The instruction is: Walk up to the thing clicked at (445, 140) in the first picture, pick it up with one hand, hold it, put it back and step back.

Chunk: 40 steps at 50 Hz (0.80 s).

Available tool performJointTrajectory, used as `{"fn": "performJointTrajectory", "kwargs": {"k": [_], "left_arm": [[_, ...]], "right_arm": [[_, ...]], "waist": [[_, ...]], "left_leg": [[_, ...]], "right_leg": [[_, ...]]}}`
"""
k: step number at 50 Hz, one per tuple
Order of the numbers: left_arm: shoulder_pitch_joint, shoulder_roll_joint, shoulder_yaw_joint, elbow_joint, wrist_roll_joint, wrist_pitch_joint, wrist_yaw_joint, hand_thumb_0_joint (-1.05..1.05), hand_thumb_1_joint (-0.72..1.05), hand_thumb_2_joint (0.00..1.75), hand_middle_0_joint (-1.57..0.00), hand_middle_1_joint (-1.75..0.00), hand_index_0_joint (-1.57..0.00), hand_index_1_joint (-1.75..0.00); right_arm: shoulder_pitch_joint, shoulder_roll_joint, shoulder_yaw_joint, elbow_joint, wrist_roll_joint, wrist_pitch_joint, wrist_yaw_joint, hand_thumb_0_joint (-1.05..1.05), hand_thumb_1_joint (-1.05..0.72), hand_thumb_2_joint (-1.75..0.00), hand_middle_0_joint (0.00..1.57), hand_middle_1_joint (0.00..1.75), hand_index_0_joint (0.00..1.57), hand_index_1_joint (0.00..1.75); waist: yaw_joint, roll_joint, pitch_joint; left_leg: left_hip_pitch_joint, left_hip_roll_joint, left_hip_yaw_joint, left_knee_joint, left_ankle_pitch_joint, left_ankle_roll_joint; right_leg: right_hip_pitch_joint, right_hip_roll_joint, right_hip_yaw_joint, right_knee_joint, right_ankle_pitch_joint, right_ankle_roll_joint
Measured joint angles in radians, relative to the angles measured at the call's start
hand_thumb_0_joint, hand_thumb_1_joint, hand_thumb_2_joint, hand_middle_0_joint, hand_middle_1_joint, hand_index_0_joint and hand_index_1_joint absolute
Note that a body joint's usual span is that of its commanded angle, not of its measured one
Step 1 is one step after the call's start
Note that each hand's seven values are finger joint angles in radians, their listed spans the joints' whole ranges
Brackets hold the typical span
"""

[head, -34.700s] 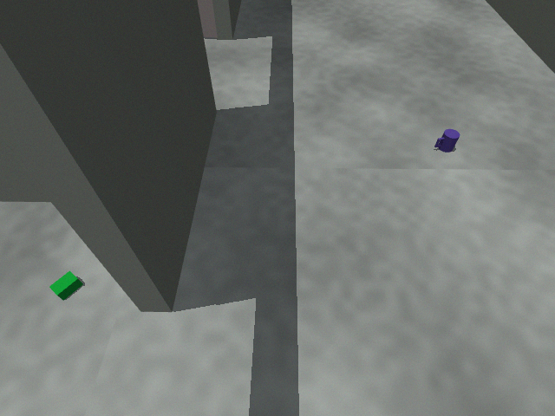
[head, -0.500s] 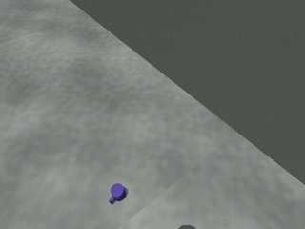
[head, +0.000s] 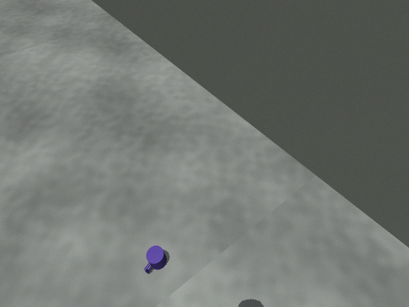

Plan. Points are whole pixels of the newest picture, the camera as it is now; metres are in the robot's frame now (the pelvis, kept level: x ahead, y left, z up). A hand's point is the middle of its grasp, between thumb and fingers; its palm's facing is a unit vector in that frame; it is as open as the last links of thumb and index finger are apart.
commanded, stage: stand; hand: left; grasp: from above
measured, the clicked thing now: (154, 260) +0.41 +0.27 -0.73
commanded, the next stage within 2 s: step back in 0.64 s
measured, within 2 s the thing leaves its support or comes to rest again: neither
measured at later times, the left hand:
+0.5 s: hand out of the picture +0.07 +0.24 -0.16, palm faces -0.01 -0.94 -0.34, open 7.4 cm
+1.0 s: hand out of the picture +0.10 +0.31 -0.19, palm faces -0.03 -0.93 -0.37, open 7.4 cm
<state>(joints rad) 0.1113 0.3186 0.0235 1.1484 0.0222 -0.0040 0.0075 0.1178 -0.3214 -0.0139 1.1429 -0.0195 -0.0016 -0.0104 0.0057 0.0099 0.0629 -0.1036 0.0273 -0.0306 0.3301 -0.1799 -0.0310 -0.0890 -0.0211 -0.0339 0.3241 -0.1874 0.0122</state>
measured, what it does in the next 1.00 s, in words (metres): steps on the spot: left foot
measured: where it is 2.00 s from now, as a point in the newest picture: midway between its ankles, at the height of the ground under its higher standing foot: outside the picture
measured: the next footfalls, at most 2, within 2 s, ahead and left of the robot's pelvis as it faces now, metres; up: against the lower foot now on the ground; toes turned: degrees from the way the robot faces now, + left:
left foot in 0.92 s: -0.02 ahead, +0.13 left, +0.00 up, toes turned -2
right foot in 1.36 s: -0.08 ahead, -0.05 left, +0.00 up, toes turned -1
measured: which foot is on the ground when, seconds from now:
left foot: down 0.00-0.74, up 0.76-0.90, down 0.92-1.00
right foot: down 0.00-0.94, up 0.96-1.00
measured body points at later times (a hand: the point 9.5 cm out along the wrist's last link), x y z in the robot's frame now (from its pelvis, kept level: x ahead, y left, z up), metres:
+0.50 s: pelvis +0.00 -0.01 +0.00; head +0.01 -0.01 +0.45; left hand +0.07 +0.29 -0.13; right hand +0.07 -0.30 -0.14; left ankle +0.00 +0.14 -0.75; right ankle +0.00 -0.13 -0.75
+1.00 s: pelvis -0.06 +0.05 -0.02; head +0.03 +0.08 +0.42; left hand +0.10 +0.36 -0.16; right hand +0.01 -0.28 -0.13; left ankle -0.06 +0.13 -0.75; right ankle -0.02 -0.12 -0.72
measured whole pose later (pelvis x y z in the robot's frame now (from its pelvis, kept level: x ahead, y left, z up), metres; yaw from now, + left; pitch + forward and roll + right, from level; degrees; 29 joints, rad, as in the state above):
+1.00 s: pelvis -0.06 +0.05 -0.02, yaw +0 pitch -1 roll -1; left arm -0.01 0.42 0.07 0.91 0.01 0.06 0.03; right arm 0.13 -0.37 -0.06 0.97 -0.03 0.03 0.00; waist -0.02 -0.06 0.22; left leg -0.27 -0.04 -0.01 0.65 -0.36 0.05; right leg -0.42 0.02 0.13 0.84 -0.48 -0.02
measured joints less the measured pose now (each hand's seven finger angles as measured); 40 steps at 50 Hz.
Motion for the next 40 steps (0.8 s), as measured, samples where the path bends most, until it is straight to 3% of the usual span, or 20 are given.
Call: {"fn": "performJointTrajectory", "kwargs": {"k": [32, 38, 40], "left_arm": [[-0.002, 0.012, -0.009, -0.014, -0.004, -0.006, -0.006, 0.01, 0.9, 0.89, -0.2, -0.3, -0.2, -0.3], [-0.03, 0.026, 0.024, -0.085, -0.023, 0.01, -0.004, 0.01, 0.9, 0.89, -0.2, -0.3, -0.21, -0.3], [-0.04, 0.033, 0.03, -0.112, -0.014, 0.021, -0.002, 0.01, 0.9, 0.89, -0.2, -0.3, -0.21, -0.3]], "right_arm": [[0.0, -0.009, 0.004, -0.005, 0.003, -0.001, 0.005, 0.0, -0.91, -0.9, 0.2, 0.29, 0.2, 0.3], [-0.044, -0.041, -0.013, -0.078, 0.024, 0.028, 0.014, 0.0, -0.91, -0.9, 0.21, 0.29, 0.2, 0.3], [-0.05, -0.057, -0.025, -0.105, 0.022, 0.038, 0.016, 0.0, -0.91, -0.9, 0.21, 0.29, 0.2, 0.3]], "waist": [[-0.004, -0.004, -0.004], [-0.013, 0.008, 0.073], [-0.01, 0.002, 0.094]], "left_leg": [[0.003, 0.009, 0.003, -0.009, 0.002, -0.009], [-0.131, 0.006, -0.006, 0.198, -0.033, 0.024], [-0.185, -0.024, -0.011, 0.335, -0.145, 0.044]], "right_leg": [[-0.005, 0.009, 0.002, 0.004, -0.003, -0.009], [-0.083, 0.011, 0.001, 0.094, -0.019, -0.014], [-0.117, -0.001, 0.012, 0.131, -0.026, -0.01]]}}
